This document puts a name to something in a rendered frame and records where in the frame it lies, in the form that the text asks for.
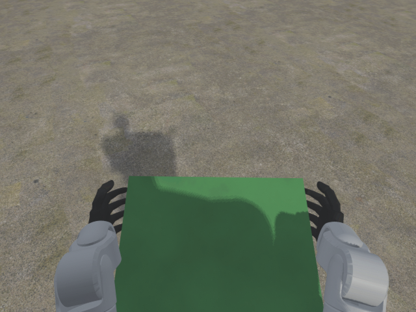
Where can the right robot forearm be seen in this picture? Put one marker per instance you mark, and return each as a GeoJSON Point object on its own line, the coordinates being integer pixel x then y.
{"type": "Point", "coordinates": [357, 280]}

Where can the right robot hand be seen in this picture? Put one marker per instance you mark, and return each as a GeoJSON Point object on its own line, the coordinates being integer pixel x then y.
{"type": "Point", "coordinates": [330, 210]}

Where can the carton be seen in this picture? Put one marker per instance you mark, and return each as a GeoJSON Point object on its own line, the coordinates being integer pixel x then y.
{"type": "Point", "coordinates": [216, 244]}

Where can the left robot forearm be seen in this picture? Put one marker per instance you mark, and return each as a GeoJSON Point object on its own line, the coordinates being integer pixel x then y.
{"type": "Point", "coordinates": [84, 278]}

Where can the left robot hand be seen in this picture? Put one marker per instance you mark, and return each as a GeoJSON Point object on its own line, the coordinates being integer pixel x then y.
{"type": "Point", "coordinates": [102, 209]}

